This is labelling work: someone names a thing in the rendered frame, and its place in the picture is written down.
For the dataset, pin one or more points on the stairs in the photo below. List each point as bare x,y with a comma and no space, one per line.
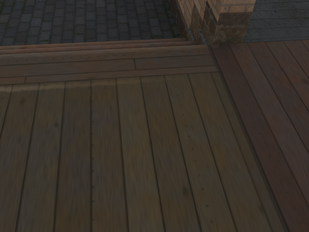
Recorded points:
59,47

